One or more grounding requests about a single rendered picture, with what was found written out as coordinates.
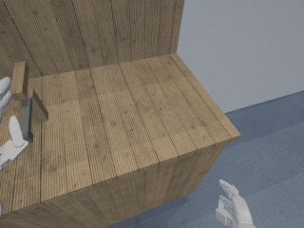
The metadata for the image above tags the right robot hand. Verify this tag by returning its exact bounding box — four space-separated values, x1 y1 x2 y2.
216 180 254 228

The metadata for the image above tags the left robot hand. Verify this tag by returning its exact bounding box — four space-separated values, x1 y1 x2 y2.
0 77 29 172

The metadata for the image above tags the tap lever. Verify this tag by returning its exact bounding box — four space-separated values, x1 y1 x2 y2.
19 98 34 143

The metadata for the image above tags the counter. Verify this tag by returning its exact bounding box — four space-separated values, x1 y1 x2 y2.
0 0 241 228

